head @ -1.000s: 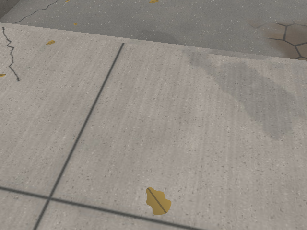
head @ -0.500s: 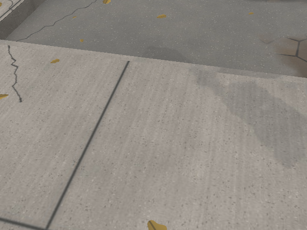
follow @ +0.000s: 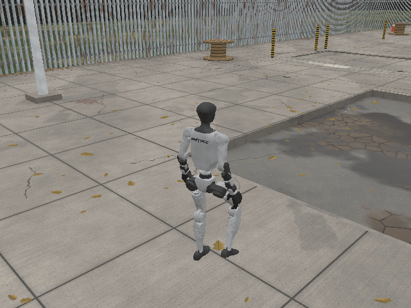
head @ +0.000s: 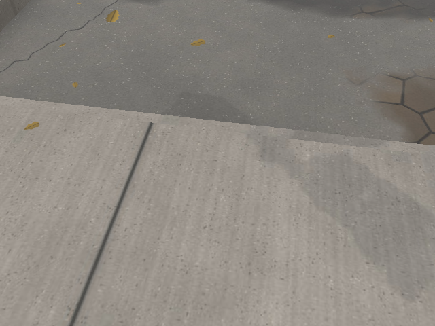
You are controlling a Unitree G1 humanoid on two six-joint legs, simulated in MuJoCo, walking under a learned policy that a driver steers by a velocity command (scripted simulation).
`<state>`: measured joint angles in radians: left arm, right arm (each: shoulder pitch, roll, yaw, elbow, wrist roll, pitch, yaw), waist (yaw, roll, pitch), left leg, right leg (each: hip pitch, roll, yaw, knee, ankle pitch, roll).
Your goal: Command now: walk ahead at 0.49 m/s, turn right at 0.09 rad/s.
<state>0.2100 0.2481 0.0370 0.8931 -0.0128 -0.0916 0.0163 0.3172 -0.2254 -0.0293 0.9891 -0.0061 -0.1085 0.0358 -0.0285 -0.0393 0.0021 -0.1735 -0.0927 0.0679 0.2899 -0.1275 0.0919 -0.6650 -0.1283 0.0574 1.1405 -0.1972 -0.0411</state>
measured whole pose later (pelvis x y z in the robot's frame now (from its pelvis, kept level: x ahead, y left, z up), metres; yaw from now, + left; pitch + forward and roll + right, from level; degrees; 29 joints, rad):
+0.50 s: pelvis +0.28 -0.10 +0.00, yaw -13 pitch +2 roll +0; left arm 0.27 0.24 0.06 0.79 0.00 -0.07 -0.03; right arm 0.18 -0.28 -0.03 0.86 0.00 -0.13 0.01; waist 0.01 0.02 0.03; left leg -0.55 0.08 -0.04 1.15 -0.30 0.02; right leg -0.30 0.09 0.01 0.42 -0.15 -0.10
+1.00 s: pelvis +0.56 -0.13 +0.00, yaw -30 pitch +2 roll +1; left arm 0.29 0.30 0.07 0.72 -0.03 -0.04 0.01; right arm 0.22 -0.26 -0.06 0.79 -0.01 -0.11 0.01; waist -0.02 -0.05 0.00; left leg -0.26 -0.03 0.06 0.41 -0.18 0.04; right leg -0.55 -0.03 0.07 1.18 -0.34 -0.03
